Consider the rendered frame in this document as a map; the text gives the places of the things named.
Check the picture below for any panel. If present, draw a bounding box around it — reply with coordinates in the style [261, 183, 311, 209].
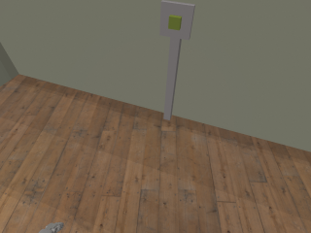
[159, 0, 195, 120]

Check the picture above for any button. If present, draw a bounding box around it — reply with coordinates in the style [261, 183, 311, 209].
[168, 15, 182, 30]

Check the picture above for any robot left hand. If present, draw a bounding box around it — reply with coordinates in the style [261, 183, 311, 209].
[39, 222, 64, 233]

